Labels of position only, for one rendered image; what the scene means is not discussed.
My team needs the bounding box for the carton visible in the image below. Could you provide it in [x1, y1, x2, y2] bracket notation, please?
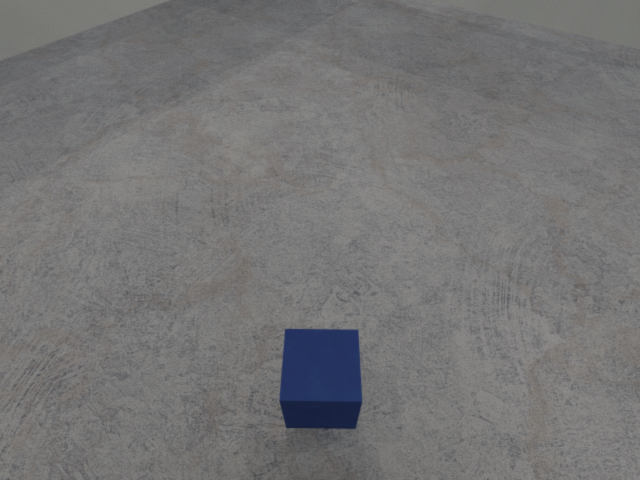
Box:
[279, 329, 362, 429]

